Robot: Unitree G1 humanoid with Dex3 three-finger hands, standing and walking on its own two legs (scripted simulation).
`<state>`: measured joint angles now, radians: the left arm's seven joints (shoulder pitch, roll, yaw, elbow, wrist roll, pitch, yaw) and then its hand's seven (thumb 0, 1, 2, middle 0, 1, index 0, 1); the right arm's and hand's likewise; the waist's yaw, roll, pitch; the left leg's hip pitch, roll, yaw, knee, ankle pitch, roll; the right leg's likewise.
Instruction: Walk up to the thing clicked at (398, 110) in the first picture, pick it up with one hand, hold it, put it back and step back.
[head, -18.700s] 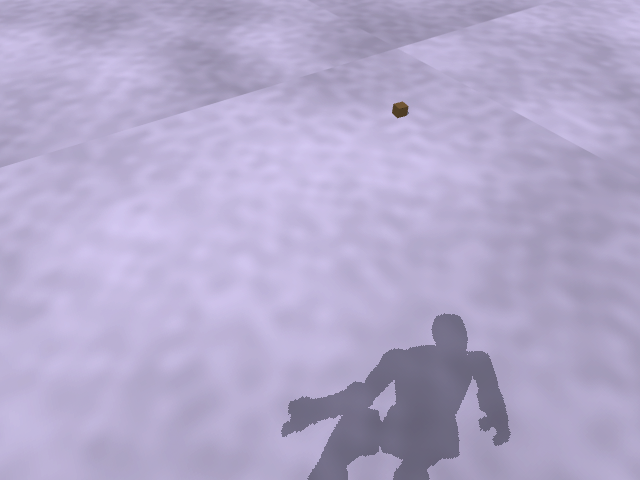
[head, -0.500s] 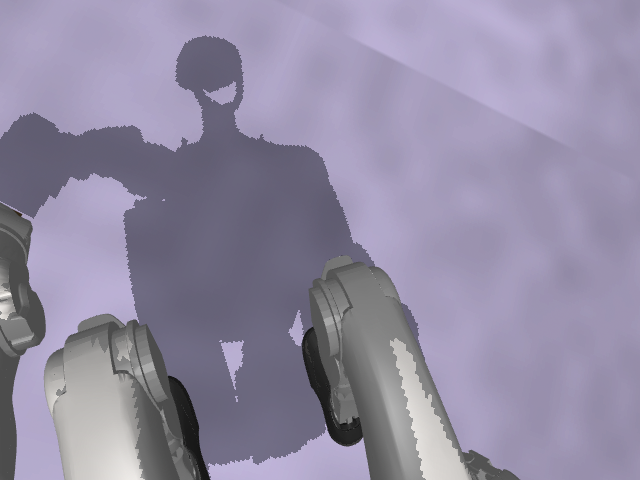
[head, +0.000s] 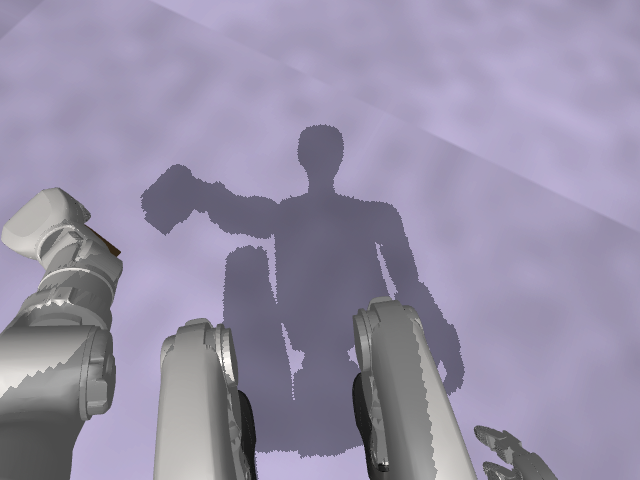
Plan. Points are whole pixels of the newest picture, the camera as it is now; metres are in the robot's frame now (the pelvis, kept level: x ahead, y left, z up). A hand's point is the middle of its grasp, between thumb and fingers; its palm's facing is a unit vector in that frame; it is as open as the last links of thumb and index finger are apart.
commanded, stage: lift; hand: left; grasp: from above
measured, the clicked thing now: (78, 251) +0.43 +0.31 -0.13
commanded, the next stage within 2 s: hold in 1.10 s
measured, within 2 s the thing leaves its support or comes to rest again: neither
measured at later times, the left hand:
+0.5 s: hand out of the picture +0.39 +0.26 +0.11, palm faces -0.25 -0.33 -0.91, open 8.9 cm
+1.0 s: hand out of the picture +0.39 +0.25 +0.23, palm faces -0.28 -0.35 -0.89, open 9.0 cm
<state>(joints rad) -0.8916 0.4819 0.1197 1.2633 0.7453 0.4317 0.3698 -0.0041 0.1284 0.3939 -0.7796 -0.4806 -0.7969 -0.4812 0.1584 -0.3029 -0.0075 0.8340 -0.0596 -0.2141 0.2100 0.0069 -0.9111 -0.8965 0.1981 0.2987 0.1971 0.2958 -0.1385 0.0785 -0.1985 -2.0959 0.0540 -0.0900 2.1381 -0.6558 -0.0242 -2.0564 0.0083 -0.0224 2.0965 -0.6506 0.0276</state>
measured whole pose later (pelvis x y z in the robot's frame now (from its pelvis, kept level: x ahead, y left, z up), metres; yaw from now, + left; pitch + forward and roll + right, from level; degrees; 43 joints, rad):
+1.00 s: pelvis +0.08 -0.01 +0.31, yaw +4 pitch +15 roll -1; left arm -0.55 0.24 -0.12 1.02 0.64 0.65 0.33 0.00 0.16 0.40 -0.72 -0.54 -0.75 -0.53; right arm 0.26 -0.24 0.01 0.86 0.05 -0.14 -0.04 0.01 -0.89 -0.89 0.20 0.30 0.20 0.30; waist -0.07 0.04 -0.14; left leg -0.76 0.06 -0.02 0.92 -0.42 -0.04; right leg -0.74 0.00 -0.03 0.91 -0.43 0.00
